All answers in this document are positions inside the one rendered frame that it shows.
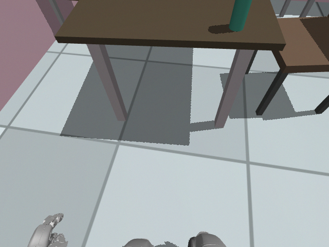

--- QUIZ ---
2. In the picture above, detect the table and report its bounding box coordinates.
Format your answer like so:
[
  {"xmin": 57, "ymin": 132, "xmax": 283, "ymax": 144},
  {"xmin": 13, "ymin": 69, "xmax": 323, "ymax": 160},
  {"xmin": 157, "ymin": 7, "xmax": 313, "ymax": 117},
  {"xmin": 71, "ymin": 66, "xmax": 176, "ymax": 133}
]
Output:
[{"xmin": 55, "ymin": 0, "xmax": 286, "ymax": 128}]

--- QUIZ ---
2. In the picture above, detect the left robot hand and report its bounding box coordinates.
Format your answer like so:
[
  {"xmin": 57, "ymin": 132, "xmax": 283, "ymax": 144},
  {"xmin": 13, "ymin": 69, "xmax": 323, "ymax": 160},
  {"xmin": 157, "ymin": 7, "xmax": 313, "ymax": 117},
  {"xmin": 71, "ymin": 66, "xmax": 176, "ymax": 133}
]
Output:
[{"xmin": 27, "ymin": 213, "xmax": 68, "ymax": 247}]

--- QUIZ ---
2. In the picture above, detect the bottle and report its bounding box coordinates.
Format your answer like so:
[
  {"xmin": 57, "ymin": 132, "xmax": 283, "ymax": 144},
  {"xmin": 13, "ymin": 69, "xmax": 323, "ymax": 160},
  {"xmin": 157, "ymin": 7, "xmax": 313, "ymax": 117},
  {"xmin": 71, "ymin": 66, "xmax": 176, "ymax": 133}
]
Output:
[{"xmin": 229, "ymin": 0, "xmax": 252, "ymax": 31}]

